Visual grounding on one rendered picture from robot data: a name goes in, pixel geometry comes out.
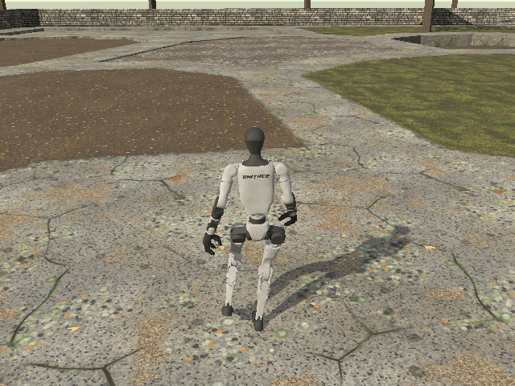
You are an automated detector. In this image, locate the right robot hand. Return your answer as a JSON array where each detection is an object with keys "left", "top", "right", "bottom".
[{"left": 278, "top": 213, "right": 297, "bottom": 226}]

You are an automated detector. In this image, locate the robot right upper arm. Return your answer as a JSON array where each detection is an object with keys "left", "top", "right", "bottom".
[{"left": 272, "top": 162, "right": 294, "bottom": 205}]

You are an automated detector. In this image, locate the left robot thigh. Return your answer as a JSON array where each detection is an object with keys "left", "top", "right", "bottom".
[{"left": 230, "top": 223, "right": 247, "bottom": 266}]

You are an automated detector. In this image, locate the left robot forearm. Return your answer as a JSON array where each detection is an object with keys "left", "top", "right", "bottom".
[{"left": 206, "top": 196, "right": 224, "bottom": 235}]

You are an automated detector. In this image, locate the left robot hand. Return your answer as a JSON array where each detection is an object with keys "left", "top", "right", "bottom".
[{"left": 203, "top": 233, "right": 222, "bottom": 256}]

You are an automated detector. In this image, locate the right robot forearm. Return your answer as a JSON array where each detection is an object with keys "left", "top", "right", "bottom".
[{"left": 285, "top": 192, "right": 297, "bottom": 216}]

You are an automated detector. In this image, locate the robot left upper arm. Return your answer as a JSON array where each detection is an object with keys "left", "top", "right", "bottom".
[{"left": 216, "top": 163, "right": 239, "bottom": 209}]

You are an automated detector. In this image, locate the left robot foot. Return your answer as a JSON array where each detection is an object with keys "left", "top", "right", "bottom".
[{"left": 221, "top": 304, "right": 233, "bottom": 316}]

